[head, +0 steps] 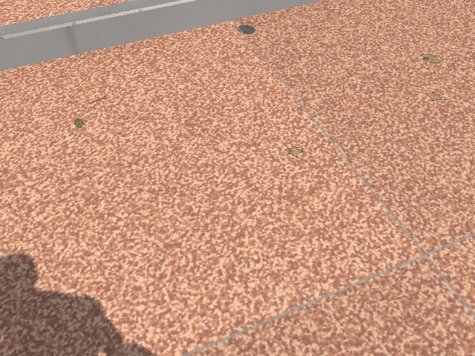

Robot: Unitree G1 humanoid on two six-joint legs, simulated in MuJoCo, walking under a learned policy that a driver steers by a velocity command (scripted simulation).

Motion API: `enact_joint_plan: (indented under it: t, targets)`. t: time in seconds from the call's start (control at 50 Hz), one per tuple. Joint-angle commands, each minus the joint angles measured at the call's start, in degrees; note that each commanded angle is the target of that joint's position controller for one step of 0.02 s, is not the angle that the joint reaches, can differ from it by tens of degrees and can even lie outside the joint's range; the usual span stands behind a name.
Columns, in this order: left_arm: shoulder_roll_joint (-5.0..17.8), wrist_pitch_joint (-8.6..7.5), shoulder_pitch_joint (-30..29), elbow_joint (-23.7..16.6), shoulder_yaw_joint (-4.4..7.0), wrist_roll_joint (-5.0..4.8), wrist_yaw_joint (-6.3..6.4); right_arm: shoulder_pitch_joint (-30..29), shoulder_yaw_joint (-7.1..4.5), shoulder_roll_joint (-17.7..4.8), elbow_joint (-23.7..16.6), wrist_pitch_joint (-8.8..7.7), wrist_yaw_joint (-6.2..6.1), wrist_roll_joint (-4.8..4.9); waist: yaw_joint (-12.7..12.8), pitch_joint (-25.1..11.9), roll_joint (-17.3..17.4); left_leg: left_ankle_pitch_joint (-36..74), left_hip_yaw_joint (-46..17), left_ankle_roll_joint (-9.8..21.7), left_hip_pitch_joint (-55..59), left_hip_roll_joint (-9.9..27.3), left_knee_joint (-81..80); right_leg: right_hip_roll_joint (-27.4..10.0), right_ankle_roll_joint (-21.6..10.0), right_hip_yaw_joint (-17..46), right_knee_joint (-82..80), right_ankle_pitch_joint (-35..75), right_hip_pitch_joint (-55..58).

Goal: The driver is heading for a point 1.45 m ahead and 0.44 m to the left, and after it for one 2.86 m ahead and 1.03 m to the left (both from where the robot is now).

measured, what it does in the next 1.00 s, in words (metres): stands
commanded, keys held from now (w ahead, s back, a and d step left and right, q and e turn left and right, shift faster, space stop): no key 1.00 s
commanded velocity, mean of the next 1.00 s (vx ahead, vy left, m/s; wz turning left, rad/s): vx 0.00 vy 0.00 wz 0.00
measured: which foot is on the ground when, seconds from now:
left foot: down 0.00-1.00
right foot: down 0.00-1.00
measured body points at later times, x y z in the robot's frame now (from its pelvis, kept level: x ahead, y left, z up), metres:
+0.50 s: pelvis +0.00 +0.01 +0.00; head +0.01 +0.01 +0.45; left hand +0.05 +0.27 -0.15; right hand +0.03 -0.24 -0.15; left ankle -0.03 +0.11 -0.74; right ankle +0.02 -0.13 -0.74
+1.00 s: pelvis +0.00 +0.02 +0.00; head +0.01 +0.02 +0.45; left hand +0.03 +0.27 -0.15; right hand +0.00 -0.22 -0.15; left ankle -0.03 +0.11 -0.74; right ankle +0.02 -0.13 -0.74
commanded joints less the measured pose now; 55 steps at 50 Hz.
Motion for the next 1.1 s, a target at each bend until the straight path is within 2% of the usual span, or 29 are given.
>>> enact_joint_plan:
  t: [0.02,0.46,1.04,1.06,1.08,1.1]
  targets:
    - [6.41,-0.45,-0.43,-0.98,1.12,-0.02,0.25,1.08,-0.99,-6.22,-1.44,-0.54,-0.26,0.01,0.18,-1.83,0.09,6.73,-2.4,1.0,-4.55,2.42,-6.39,-2.42,-2.11,1.97,-3.47,12.05,4.7]
    - [5.59,-0.24,1.35,5.88,0.03,-0.11,0.72,6.19,-0.1,-4.55,1.11,-0.61,-0.44,0.06,0.52,-0.33,0.36,6.19,-2.42,1.56,-4.58,2.0,-8.04,-2.07,-1.15,0.8,-4.74,9.87,3.72]
    - [4.13,-0.19,5.39,8.05,-0.82,-0.25,1.29,10.92,0.08,-2.66,1.96,-0.58,-0.39,0.25,0.57,0.56,0.41,8.68,-2.77,2.23,-4.07,1.82,-8.72,-2.26,-0.34,0.15,-5.07,9.88,2.92]
    - [3.31,-0.13,6.43,8.53,-1.02,-0.21,1.32,11.93,0.13,-2.32,2.51,-0.51,-0.46,0.23,0.57,-0.75,0.94,2.59,-2.79,2.44,-3.52,1.61,-9.67,-1.41,-0.33,-0.92,-4.66,5.25,3.42]
    - [3.12,-0.11,6.46,8.56,-1.02,-0.41,1.37,12.36,-0.31,-3.43,2.65,-0.3,-0.67,0.57,0.2,0.15,2.12,-7.59,-4.0,3.41,-3.87,1.86,-11.09,0.3,-0.46,-2.87,-2.38,-1.92,1.65]
    - [3.34,-0.34,5.8,8.06,-0.88,-0.65,1.36,12.48,-1.09,-5.79,2.29,-0.13,-0.93,1.07,-0.4,1.73,4.82,-18.5,-7.74,5.57,-4.34,4.01,-13.35,2.21,-0.7,-5.29,1.97,-9.82,-2.08]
